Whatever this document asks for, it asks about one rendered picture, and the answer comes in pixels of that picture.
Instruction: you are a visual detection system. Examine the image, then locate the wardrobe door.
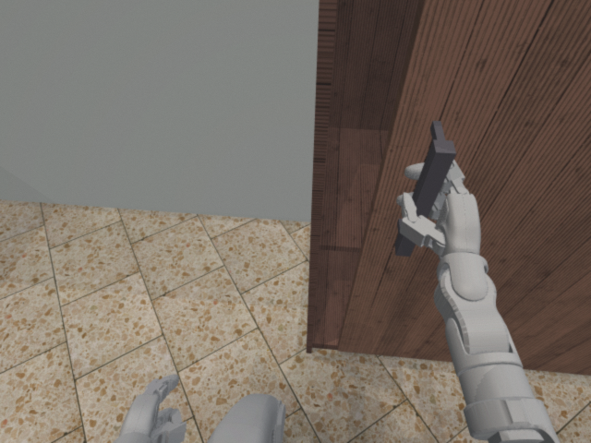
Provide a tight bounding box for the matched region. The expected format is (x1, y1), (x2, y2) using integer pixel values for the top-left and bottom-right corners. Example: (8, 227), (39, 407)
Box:
(338, 0), (591, 376)

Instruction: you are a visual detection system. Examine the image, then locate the robot left thigh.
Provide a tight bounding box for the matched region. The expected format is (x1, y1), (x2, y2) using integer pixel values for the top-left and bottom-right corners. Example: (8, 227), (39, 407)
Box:
(207, 393), (285, 443)

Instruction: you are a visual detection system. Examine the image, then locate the handle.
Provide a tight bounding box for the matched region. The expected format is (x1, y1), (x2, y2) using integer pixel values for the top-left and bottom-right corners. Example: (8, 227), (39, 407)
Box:
(395, 121), (456, 257)

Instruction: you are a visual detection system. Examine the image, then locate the robot left hand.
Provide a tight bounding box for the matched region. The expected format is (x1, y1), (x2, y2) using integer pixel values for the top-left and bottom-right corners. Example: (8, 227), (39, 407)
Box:
(119, 374), (187, 443)

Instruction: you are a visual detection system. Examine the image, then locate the right robot forearm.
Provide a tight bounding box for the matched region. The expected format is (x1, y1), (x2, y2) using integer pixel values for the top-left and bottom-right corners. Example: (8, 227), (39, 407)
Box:
(434, 252), (560, 443)

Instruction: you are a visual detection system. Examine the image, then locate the robot right hand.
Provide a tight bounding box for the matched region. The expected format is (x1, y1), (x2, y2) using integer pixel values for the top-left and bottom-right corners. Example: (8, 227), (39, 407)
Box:
(396, 160), (481, 260)

